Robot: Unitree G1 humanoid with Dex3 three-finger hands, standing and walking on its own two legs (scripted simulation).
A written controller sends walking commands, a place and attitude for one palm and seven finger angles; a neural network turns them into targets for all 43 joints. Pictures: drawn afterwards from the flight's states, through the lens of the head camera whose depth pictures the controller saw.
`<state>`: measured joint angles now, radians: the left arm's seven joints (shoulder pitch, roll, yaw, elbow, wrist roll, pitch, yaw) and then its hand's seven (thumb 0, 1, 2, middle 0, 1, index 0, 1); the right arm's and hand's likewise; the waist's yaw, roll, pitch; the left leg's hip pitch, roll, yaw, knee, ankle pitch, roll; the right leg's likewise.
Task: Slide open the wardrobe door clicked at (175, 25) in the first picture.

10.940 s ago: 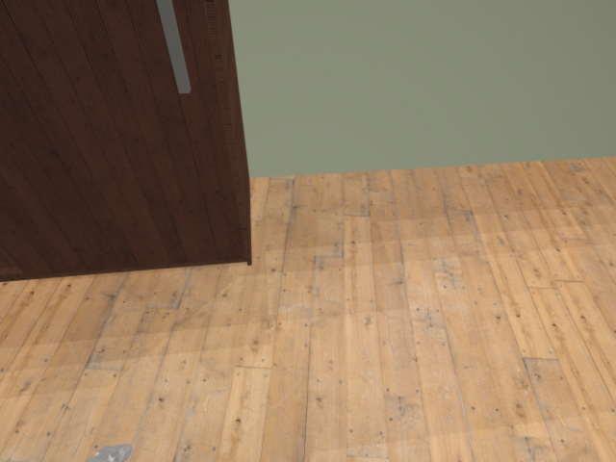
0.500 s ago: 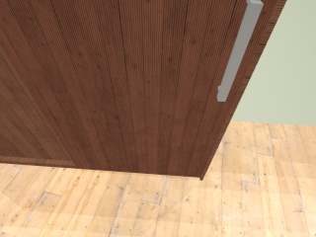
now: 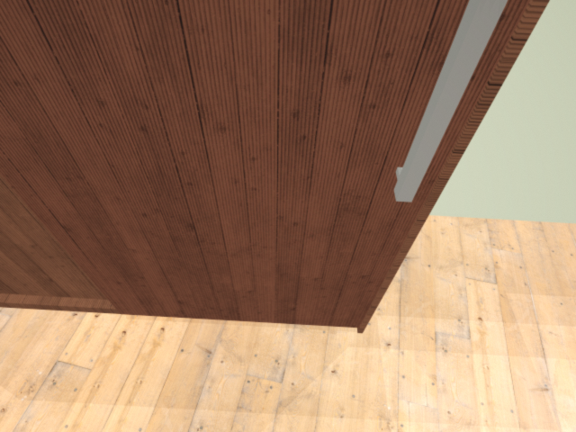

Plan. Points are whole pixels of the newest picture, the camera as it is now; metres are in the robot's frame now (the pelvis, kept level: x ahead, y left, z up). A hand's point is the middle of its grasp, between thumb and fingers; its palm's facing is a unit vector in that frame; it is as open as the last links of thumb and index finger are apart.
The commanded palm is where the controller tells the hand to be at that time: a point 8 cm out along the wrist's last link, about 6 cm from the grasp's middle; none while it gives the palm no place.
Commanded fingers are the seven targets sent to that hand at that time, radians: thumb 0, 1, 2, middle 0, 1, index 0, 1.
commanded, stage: come to a stop and stand still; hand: right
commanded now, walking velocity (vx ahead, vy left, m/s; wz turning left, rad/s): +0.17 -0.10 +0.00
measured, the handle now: (431, 110) +0.51 -0.16 +0.19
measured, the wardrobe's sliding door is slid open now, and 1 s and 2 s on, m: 0.00 0.00 0.00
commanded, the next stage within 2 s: none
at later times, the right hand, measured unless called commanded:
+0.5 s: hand out of the picture +0.07 -0.21 -0.17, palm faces +0.02 +0.98 -0.20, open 7.4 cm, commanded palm none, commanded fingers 0.00 -0.90 -0.90 0.20 0.30 0.20 0.30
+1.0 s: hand out of the picture +0.00 -0.14 -0.15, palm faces +0.08 +0.98 -0.20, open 7.3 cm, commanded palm none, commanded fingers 0.00 -0.90 -0.90 0.20 0.30 0.20 0.30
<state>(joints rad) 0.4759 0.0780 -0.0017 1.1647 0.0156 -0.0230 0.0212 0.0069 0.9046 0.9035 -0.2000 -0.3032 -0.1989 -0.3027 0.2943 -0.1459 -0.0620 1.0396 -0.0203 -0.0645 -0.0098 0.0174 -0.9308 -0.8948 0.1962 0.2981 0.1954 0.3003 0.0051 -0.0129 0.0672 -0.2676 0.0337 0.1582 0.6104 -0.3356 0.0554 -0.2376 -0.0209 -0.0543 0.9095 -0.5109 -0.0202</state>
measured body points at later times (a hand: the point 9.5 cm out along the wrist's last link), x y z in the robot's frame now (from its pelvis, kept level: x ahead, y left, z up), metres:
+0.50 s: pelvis +0.05 -0.03 +0.01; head +0.10 -0.04 +0.45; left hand +0.15 +0.19 -0.14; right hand +0.07 -0.26 -0.16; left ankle -0.01 +0.08 -0.67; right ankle +0.12 -0.15 -0.73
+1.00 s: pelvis +0.03 +0.02 +0.02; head +0.06 +0.03 +0.47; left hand +0.04 +0.26 -0.14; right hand +0.00 -0.19 -0.13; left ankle +0.01 +0.10 -0.73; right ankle +0.02 -0.12 -0.68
